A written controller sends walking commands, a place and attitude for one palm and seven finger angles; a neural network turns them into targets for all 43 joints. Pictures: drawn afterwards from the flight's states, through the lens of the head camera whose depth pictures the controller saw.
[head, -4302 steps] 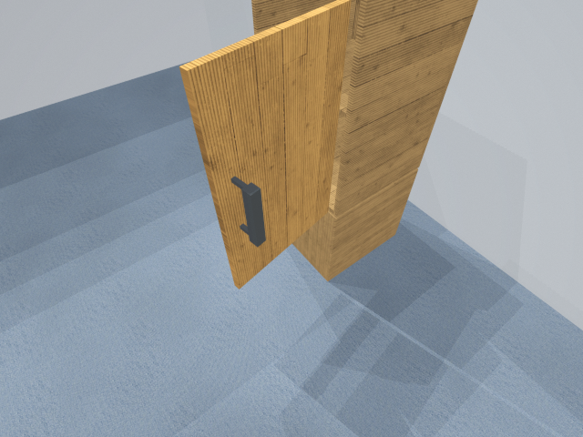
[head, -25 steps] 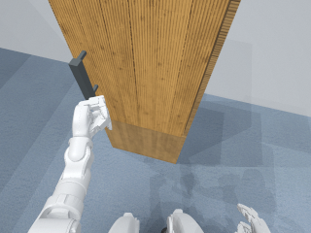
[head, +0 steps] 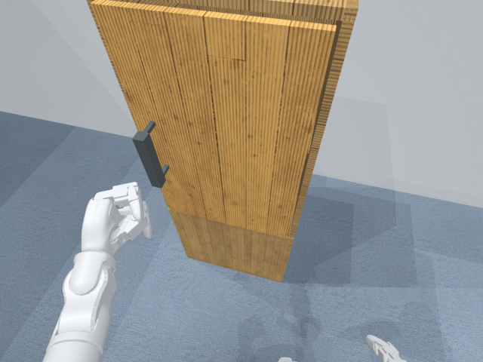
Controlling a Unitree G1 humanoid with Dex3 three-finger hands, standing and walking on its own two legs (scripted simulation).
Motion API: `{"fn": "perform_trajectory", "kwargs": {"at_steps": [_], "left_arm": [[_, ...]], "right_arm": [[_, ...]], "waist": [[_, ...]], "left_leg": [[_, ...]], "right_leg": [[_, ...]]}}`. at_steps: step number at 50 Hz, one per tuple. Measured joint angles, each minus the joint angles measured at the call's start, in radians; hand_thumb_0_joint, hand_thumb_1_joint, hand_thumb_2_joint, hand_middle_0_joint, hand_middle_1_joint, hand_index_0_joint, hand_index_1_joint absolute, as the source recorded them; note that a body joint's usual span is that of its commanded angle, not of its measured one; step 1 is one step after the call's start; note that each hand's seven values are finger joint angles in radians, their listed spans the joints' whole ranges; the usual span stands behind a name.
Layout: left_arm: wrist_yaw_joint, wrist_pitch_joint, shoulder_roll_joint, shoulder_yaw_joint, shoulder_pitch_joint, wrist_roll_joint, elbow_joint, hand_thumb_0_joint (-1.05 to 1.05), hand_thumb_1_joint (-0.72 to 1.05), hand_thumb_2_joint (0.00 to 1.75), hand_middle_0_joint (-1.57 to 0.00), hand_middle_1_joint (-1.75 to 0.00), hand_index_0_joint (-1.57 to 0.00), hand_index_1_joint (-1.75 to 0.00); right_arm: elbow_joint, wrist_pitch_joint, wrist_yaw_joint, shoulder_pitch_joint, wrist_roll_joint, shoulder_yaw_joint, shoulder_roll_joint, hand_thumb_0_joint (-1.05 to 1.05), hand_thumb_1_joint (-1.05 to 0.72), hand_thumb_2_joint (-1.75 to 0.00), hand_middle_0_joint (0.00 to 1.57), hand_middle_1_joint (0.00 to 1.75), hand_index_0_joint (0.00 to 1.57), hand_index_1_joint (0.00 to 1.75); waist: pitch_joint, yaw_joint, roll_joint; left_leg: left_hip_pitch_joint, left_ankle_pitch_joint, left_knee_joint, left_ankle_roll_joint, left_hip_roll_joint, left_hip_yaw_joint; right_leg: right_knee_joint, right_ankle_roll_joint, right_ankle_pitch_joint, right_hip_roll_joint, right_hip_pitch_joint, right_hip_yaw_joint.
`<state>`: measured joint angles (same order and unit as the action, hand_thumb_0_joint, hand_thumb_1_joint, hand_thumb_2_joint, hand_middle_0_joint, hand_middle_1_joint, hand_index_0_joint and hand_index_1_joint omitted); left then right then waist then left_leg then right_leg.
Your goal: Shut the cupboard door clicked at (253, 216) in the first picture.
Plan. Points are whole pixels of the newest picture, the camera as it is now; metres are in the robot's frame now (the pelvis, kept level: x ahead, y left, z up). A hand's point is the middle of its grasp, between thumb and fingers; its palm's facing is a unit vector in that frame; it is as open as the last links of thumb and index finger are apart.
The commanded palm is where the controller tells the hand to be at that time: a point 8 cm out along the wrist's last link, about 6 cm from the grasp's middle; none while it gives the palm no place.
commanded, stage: draw the hand back to the body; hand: left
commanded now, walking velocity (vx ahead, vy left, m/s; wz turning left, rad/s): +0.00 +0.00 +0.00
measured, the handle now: (155, 155) +0.54 +0.21 -0.01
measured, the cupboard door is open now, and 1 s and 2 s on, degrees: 0 0 0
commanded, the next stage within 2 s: step back with the hand held close in 1.16 s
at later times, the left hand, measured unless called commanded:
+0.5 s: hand (49, 238) +0.25 +0.25 +0.15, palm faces +0.31 -0.90 -0.31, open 4.0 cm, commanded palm +0.21 +0.29 +0.17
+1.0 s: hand out of the picture +0.20 +0.28 +0.20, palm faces +0.47 -0.79 -0.40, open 7.2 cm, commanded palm +0.15 +0.32 +0.22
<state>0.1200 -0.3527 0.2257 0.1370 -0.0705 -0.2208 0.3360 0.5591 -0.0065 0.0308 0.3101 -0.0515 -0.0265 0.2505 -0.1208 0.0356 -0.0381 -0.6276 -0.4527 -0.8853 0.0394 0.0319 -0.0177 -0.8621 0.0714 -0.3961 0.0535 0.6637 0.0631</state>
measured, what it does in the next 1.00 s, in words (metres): stands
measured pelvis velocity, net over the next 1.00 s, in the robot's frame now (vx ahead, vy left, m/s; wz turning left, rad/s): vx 0.02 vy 0.02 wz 0.02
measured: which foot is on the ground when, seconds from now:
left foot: down 0.00-1.00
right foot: down 0.00-1.00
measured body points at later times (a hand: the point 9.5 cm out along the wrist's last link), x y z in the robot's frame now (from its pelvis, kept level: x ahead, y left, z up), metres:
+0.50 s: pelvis +0.03 +0.02 +0.04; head +0.01 +0.00 +0.49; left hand +0.23 +0.29 +0.17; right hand +0.23 -0.19 -0.03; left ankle -0.01 +0.10 -0.69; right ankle +0.02 -0.07 -0.69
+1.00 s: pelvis +0.02 +0.02 +0.05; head -0.01 -0.01 +0.50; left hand +0.17 +0.32 +0.23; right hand +0.21 -0.20 -0.04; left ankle -0.01 +0.10 -0.69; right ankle +0.02 -0.07 -0.69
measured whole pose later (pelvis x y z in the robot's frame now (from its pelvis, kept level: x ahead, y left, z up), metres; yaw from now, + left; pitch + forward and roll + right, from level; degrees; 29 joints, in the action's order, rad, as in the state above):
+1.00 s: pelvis +0.02 +0.02 +0.05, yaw +1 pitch -4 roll +0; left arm -0.10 -0.06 0.34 0.33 0.46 -0.08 -0.36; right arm 0.63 0.08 0.06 0.21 -0.02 -0.02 0.25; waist -0.01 -0.06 -0.08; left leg -0.09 -0.28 -0.43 0.06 0.06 0.00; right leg -0.43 0.04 -0.24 0.03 0.13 0.05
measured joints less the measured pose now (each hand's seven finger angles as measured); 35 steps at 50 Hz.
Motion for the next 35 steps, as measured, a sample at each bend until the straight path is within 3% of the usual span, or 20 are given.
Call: {"fn": "perform_trajectory", "kwargs": {"at_steps": [5,10,16,25,35], "left_arm": [[0.019,0.05,0.01,0.009,0.08,-0.015,-0.091,0.01,0.9,0.9,-1.27,-1.47,-1.28,-1.47],[-0.108,0.174,0.055,-0.034,0.162,0.1,-0.212,0.01,0.9,0.9,-1.2,-1.39,-1.2,-1.39],[-0.182,0.266,0.069,-0.043,0.26,0.141,-0.35,0.02,0.9,0.9,-1.06,-1.24,-1.06,-1.23],[-0.204,0.323,0.077,0.017,0.363,0.151,-0.494,0.01,0.9,0.9,-0.82,-0.98,-0.82,-0.97],[-0.21,0.329,0.114,0.127,0.486,0.147,-0.659,0.01,0.9,0.9,-0.55,-0.68,-0.55,-0.68]], "right_arm": [[-0.014,0.03,0.015,-0.026,-0.008,0.006,0.018,0.02,-0.9,-0.9,0.2,0.3,0.2,0.3],[-0.02,0.014,0.049,-0.074,-0.007,0.012,0.007,0.02,-0.9,-0.9,0.2,0.3,0.2,0.3],[-0.027,0.022,0.066,-0.116,0.001,-0.009,-0.007,0.01,-0.9,-0.9,0.2,0.3,0.2,0.3],[-0.008,0.047,0.049,-0.135,0.021,-0.037,-0.027,0.01,-0.9,-0.9,0.2,0.3,0.2,0.3],[0.035,0.067,0.027,-0.112,0.033,-0.026,-0.026,0.01,-0.9,-0.9,0.2,0.3,0.2,0.3]], "waist": [[0.01,-0.008,0.0],[0.034,-0.026,0.001],[0.062,-0.05,-0.012],[0.094,-0.085,-0.026],[0.096,-0.098,-0.046]], "left_leg": [[0.067,0.012,0.042,0.003,0.002,0.0],[0.192,0.046,0.141,0.008,0.01,0.0],[0.344,0.094,0.276,0.014,0.018,0.008],[0.482,0.139,0.402,0.02,0.028,0.022],[0.533,0.158,0.455,0.024,0.031,0.023]], "right_leg": [[0.042,-0.004,0.012,-0.001,-0.068,-0.003],[0.133,-0.009,0.039,-0.005,-0.19,-0.01],[0.265,-0.02,0.083,-0.01,-0.345,-0.012],[0.39,-0.029,0.123,-0.017,-0.486,-0.007],[0.445,-0.035,0.143,-0.019,-0.538,-0.008]]}}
